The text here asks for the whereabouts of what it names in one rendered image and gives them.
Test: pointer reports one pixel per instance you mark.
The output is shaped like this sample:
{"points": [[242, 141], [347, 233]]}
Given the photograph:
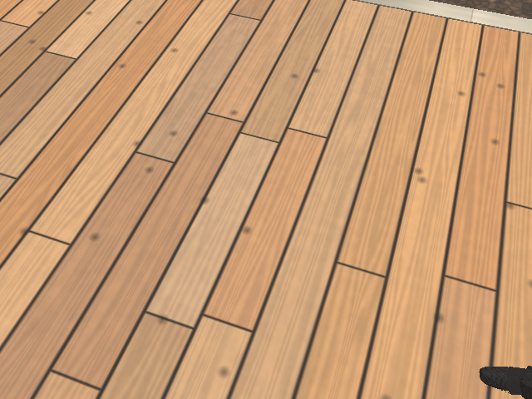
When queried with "robot right hand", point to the robot right hand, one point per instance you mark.
{"points": [[518, 381]]}

